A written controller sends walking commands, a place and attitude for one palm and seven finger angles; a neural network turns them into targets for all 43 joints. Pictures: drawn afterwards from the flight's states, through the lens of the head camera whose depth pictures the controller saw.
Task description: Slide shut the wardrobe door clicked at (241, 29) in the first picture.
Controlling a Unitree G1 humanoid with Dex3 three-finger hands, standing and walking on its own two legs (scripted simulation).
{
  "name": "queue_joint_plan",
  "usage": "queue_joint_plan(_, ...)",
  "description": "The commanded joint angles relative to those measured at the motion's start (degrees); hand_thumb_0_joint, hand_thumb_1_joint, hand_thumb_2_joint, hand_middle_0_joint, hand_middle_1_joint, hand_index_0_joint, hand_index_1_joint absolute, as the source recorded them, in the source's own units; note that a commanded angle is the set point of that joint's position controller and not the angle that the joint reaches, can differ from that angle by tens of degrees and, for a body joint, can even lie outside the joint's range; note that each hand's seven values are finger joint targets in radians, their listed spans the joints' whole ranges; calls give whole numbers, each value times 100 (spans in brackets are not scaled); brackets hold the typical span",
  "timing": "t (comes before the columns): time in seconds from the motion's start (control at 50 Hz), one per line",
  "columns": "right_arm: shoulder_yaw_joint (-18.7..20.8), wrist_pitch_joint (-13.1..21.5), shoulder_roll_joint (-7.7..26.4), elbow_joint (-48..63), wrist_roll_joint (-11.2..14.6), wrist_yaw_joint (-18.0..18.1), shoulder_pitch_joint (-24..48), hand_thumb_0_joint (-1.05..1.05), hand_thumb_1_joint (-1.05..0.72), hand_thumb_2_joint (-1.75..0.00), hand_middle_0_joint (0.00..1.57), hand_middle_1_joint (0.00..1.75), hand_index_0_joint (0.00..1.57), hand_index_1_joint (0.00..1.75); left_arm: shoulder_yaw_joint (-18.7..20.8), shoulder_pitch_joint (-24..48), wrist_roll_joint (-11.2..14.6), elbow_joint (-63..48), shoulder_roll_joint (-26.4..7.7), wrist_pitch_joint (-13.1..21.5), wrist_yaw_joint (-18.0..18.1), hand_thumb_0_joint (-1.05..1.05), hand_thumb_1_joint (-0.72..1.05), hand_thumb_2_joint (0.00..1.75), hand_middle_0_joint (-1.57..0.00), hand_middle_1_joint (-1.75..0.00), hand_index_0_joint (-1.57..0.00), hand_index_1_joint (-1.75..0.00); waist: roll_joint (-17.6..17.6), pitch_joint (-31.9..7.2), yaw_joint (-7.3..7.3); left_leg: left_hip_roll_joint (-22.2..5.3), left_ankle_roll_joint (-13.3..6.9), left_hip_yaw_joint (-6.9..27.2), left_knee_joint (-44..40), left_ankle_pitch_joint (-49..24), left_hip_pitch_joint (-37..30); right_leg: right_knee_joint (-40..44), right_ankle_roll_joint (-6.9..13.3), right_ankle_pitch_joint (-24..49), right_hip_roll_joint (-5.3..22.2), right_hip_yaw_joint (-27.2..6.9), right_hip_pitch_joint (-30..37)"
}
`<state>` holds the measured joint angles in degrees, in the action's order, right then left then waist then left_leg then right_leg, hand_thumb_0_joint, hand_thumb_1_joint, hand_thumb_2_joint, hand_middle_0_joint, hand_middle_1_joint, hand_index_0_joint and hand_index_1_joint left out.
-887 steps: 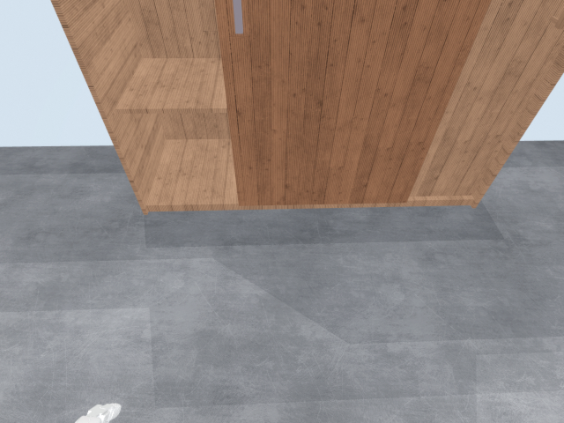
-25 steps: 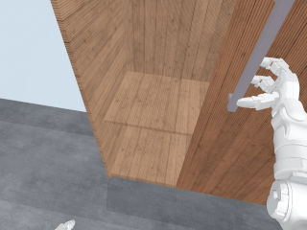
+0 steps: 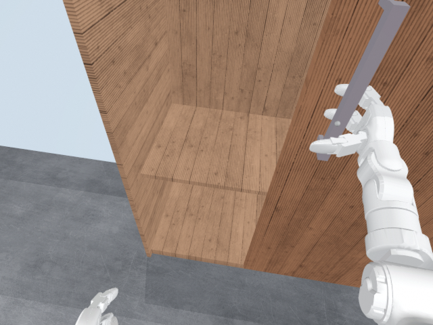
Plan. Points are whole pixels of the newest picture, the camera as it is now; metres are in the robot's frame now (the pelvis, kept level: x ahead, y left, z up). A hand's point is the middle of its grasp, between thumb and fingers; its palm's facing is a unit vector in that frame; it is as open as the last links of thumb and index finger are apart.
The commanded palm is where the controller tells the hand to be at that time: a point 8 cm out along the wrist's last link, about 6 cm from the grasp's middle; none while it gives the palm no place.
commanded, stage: slide the fingers in behind the handle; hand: right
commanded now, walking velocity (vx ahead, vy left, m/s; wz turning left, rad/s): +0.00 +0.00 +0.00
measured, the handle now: (348, 91) +0.48 -0.18 +0.23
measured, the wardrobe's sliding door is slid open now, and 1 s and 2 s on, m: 0.44 0.44 0.44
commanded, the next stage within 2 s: grip the handle and tug to test in 0.96 s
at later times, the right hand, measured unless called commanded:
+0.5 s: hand (328, 123) +0.44 -0.15 +0.19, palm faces +0.09 +1.00 -0.01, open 14.0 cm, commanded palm +0.42 -0.20 +0.19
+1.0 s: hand (328, 122) +0.44 -0.15 +0.19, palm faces +0.10 +0.99 -0.02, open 14.0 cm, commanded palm +0.42 -0.19 +0.19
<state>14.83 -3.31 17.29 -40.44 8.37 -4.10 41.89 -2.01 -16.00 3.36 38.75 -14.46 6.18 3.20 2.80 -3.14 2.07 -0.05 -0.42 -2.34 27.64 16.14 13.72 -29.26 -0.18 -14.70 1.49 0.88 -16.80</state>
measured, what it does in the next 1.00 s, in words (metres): stands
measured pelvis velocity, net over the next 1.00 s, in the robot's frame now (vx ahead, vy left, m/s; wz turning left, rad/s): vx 0.00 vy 0.00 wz -0.01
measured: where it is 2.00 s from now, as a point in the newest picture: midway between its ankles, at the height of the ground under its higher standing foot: outside the picture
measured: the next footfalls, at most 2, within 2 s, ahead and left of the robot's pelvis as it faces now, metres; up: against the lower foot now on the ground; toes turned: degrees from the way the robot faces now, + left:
none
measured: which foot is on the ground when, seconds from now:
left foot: down 0.00-1.00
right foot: down 0.00-1.00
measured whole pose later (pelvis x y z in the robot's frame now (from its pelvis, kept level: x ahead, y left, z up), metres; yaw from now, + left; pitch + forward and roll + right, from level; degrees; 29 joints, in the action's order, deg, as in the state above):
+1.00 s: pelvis +0.00 +0.00 +0.00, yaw -1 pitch +2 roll +1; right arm 11.7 -1.7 14.9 -43.4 7.9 0.0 44.9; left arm -1.6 -17.2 3.3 41.2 -14.3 6.4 2.8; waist 2.6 -2.8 1.7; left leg -0.5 -0.2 -2.7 28.5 16.4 14.4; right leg -30.1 0.1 -14.7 1.0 0.5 -17.7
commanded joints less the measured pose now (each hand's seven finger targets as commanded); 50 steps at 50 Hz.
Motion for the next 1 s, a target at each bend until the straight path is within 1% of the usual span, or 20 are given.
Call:
queue_joint_plan(0.0,134,406,1114,1329,86,-11,2792,0,50,-30,30,120,30,120,278,144,27,-646,-722,200,54,0,90,90,-20,-30,-20,-30,-406,-1546,64,118,-43,18,-279,-2028,-183,160,240,1500,-153,-68,1009)
queue_joint_plan(0.1,-16,422,946,1468,42,79,2986,0,50,-30,30,120,30,120,287,130,21,-617,-696,204,53,0,90,90,-20,-30,-20,-30,-81,-1614,80,115,-64,23,-280,-1970,-99,144,238,1535,-167,-73,1162)
queue_joint_plan(0.14,-153,423,764,1454,49,97,2939,0,50,-30,30,120,30,120,304,102,14,-582,-693,206,36,0,90,90,-20,-30,-20,-30,-233,-1618,100,121,-63,6,-291,-2043,-142,114,243,1601,-166,-78,1163)
queue_joint_plan(0.24,105,430,1020,1587,98,109,2768,0,50,-30,30,120,30,120,321,103,-1,-552,-723,200,35,0,90,90,-20,-30,-20,-30,-418,-1739,10,116,-58,6,-280,-2217,-364,140,251,1684,-174,-74,1120)
queue_joint_plan(0.28,40,421,912,1638,92,138,2774,0,50,-30,30,120,30,120,307,154,4,-575,-696,201,21,0,90,90,-20,-30,-20,-30,-238,-1665,23,114,-42,31,-288,-2234,-281,152,256,1645,-188,-32,1156)
queue_joint_plan(0.3,205,390,1051,1539,82,174,2598,0,50,-30,30,120,30,120,313,151,4,-582,-703,194,20,0,90,90,-20,-30,-20,-30,-382,-1608,-31,116,-37,23,-299,-2170,-297,162,261,1581,-182,-30,1073)
queue_joint_plan(0.38,-38,347,841,1437,75,153,2745,0,50,-30,30,120,30,120,289,199,28,-571,-692,184,41,0,90,90,-20,-30,-20,-30,-298,-1346,57,113,-37,32,-360,-1919,-130,198,264,1338,-175,-19,1006)
queue_joint_plan(0.4,89,339,983,1435,88,166,2810,0,50,-30,30,120,30,120,294,180,20,-562,-712,182,51,0,90,90,-20,-30,-20,-30,-381,-1395,54,114,-28,41,-367,-1899,-145,199,271,1313,-174,-17,1004)
queue_joint_plan(0.46,-187,361,679,1486,83,154,2983,0,50,-30,30,120,30,120,294,217,34,-586,-669,202,55,0,90,90,-20,-30,-20,-30,-192,-1438,106,110,-45,41,-361,-1836,-61,176,263,1332,-176,-32,1108)
queue_joint_plan(0.5,-167,385,728,1465,66,194,3138,0,50,-30,30,120,30,120,290,173,21,-549,-680,216,53,0,90,90,-20,-30,-20,-30,-223,-1517,124,113,-42,33,-343,-1798,-22,169,256,1323,-173,-59,1150)
queue_joint_plan(0.56,-173,426,648,1382,74,214,3020,0,50,-30,30,120,30,120,292,164,15,-542,-672,238,34,0,90,90,-20,-30,-20,-30,-263,-1556,99,115,-53,12,-313,-1834,-37,153,250,1387,-163,-78,1153)
queue_joint_plan(0.58,-92,419,773,1300,59,216,3017,0,50,-30,30,120,30,120,296,144,13,-517,-692,225,40,0,90,90,-20,-30,-20,-30,-330,-1579,100,115,-44,20,-309,-1828,-43,147,253,1363,-162,-67,1133)
queue_joint_plan(0.62,-229,427,640,1240,50,203,3186,0,50,-30,30,120,30,120,277,151,19,-514,-671,236,40,0,90,90,-20,-30,-20,-30,-241,-1449,136,107,-49,15,-316,-1731,46,166,247,1274,-170,-76,1075)
queue_joint_plan(0.68,-98,459,790,1130,31,245,3227,0,50,-30,30,120,30,120,296,120,13,-473,-698,229,54,0,90,90,-20,-30,-20,-30,-414,-1511,130,105,-43,11,-295,-1765,17,141,253,1305,-157,-90,1073)
queue_joint_plan(0.74,-342,528,515,1275,-2,267,3327,0,50,-30,30,120,30,120,292,133,7,-482,-669,249,23,0,90,90,-20,-30,-20,-30,-111,-1602,147,99,-80,-13,-253,-1725,64,119,218,1401,-149,-121,1219)
queue_joint_plan(0.84,-301,529,549,992,25,300,3342,0,50,-30,30,120,30,120,286,107,4,-432,-711,256,30,0,90,90,-20,-30,-20,-30,-469,-1380,170,111,-60,-16,-306,-1512,148,159,236,1166,-136,-139,1037)
queue_joint_plan(0.9,-398,584,455,1076,-30,325,3480,0,50,-30,30,120,30,120,289,96,10,-430,-686,287,14,0,90,90,-20,-30,-20,-30,-120,-1496,167,113,-81,-20,-261,-1492,247,163,206,1233,-135,-172,1191)
queue_joint_plan(0.94,-298,592,569,1068,-23,332,3358,0,50,-30,30,120,30,120,297,69,0,-422,-710,282,8,0,90,90,-20,-30,-20,-30,-205,-1580,125,117,-91,-21,-264,-1510,165,151,201,1305,-130,-191,1183)
queue_joint_plan(0.96,-430,610,409,1167,-3,317,3493,0,50,-30,30,120,30,120,298,82,7,-432,-689,308,-1,0,90,90,-20,-30,-20,-30,-190,-1617,183,125,-77,-19,-260,-1534,220,147,203,1310,-124,-192,1266)
queue_joint_plan(0.98,-331,590,467,1025,10,320,3324,0,50,-30,30,120,30,120,308,66,8,-416,-697,316,-2,0,90,90,-20,-30,-20,-30,-350,-1563,134,136,-77,-32,-263,-1506,208,154,208,1277,-120,-196,1202)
